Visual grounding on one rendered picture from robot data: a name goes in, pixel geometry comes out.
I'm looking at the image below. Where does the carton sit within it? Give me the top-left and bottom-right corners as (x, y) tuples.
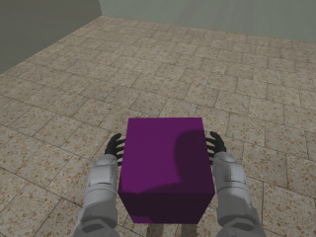
(118, 118), (215, 224)

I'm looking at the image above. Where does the robot right upper arm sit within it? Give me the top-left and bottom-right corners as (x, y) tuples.
(216, 226), (264, 237)

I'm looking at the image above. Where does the right robot forearm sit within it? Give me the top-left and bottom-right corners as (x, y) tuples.
(212, 151), (267, 237)

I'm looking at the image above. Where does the left robot forearm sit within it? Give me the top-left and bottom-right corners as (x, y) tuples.
(71, 154), (119, 237)

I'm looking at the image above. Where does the right robot hand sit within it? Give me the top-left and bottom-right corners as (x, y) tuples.
(205, 131), (227, 165)

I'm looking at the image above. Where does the left robot hand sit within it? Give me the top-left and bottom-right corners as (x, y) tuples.
(105, 133), (125, 166)

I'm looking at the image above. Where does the robot left upper arm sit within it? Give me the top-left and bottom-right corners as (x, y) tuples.
(75, 227), (120, 237)

